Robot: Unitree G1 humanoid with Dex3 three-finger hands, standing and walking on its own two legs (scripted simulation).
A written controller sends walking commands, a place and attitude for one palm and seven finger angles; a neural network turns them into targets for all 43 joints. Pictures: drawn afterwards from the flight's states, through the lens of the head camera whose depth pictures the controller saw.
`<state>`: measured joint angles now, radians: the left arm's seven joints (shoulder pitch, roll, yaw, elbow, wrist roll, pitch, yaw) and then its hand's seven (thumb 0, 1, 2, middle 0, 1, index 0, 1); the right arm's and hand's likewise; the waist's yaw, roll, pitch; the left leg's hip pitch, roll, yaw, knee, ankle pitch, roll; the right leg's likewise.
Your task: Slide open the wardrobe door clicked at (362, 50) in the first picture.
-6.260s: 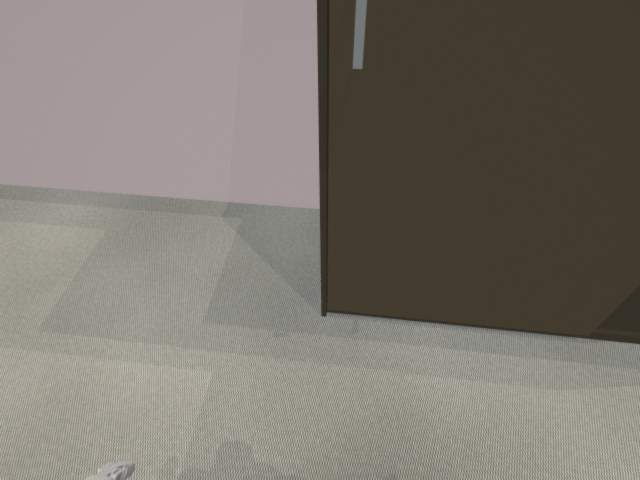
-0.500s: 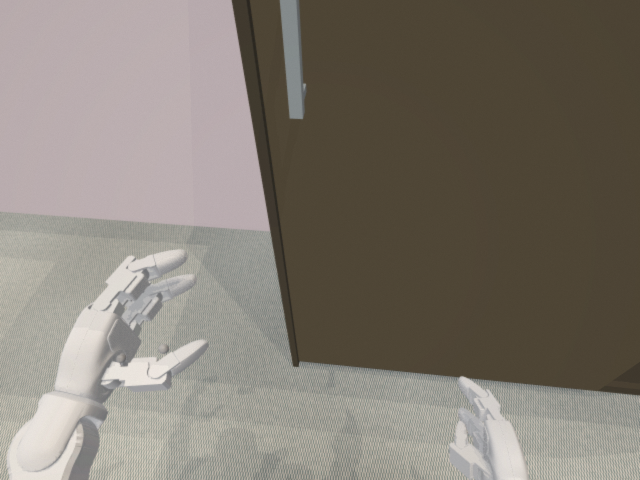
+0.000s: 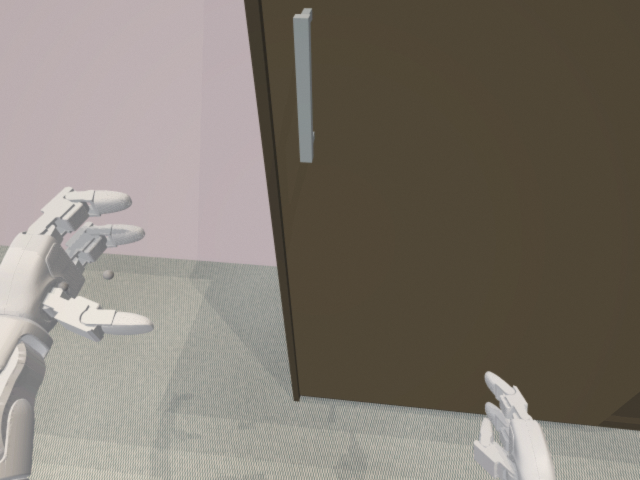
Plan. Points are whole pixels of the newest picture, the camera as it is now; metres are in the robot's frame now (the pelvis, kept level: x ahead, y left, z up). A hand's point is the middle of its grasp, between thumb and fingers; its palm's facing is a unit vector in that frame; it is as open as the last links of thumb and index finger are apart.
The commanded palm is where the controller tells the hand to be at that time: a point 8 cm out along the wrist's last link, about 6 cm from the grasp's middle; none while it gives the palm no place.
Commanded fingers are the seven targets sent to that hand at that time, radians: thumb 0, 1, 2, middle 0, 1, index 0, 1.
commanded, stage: raise the hand with hooked fingers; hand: left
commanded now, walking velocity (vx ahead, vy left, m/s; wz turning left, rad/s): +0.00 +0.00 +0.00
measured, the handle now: (306, 90) +0.52 +0.09 +0.27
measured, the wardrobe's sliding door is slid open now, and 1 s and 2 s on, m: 0.00 0.00 0.00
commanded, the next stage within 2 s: move the hooked fingers beside the handle in 0.90 s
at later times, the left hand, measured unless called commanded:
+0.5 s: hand (45, 160) +0.28 +0.29 +0.30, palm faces +0.14 -0.98 -0.13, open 14.0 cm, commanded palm +0.23 +0.31 +0.28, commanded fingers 0.00 -0.50 0.30 -0.30 -1.20 -0.30 -1.20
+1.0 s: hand (89, 196) +0.28 +0.26 +0.26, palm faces +0.06 -0.99 -0.14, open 14.0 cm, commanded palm +0.24 +0.31 +0.28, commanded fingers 0.00 -0.50 0.30 -0.30 -1.20 -0.30 -1.20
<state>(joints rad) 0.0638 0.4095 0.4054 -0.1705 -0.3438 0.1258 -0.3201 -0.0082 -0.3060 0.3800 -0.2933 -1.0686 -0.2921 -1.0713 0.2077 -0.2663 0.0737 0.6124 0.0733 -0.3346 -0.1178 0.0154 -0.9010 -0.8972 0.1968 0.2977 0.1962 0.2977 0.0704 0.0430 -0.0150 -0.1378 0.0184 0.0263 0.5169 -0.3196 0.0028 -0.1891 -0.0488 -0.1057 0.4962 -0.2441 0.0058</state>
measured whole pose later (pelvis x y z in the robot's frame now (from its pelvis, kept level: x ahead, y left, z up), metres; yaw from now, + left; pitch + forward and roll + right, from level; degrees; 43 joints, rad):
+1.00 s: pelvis +0.00 -0.01 +0.00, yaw +0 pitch -4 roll +0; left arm -0.30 0.55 0.48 0.04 -0.32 0.46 -0.45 -0.02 -0.50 0.29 -0.30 -1.20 -0.30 -1.20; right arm 0.16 -0.29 0.11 0.61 0.11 -0.20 -0.09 0.01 -0.90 -0.90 0.20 0.30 0.20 0.30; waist 0.08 0.09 -0.02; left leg -0.11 0.01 0.02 0.44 -0.27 0.00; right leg -0.17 -0.05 -0.11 0.45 -0.22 0.00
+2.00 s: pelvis +0.01 +0.00 +0.01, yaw -1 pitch -2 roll +0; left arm -0.58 0.39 0.31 0.21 -0.25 0.47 -0.23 -0.02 -0.50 0.29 -0.31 -1.20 -0.30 -1.20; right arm 0.16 -0.26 0.10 0.64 0.10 -0.13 -0.08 0.01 -0.90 -0.90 0.20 0.30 0.20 0.30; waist 0.04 0.07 -0.04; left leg -0.11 0.01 0.04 0.41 -0.27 0.00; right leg -0.19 -0.05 -0.09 0.44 -0.21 0.01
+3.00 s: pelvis +0.01 +0.00 +0.01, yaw -2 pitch +1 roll +0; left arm -0.86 0.37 0.27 0.63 -0.16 0.29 -0.12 -0.02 -0.50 0.29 -0.30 -1.20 -0.30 -1.20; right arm 0.25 -0.27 0.06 0.67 0.09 -0.11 -0.09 0.01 -0.90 -0.90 0.20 0.30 0.20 0.30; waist -0.01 0.05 -0.03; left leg -0.14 0.02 0.06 0.39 -0.25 0.00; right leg -0.22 -0.04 -0.07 0.40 -0.18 0.00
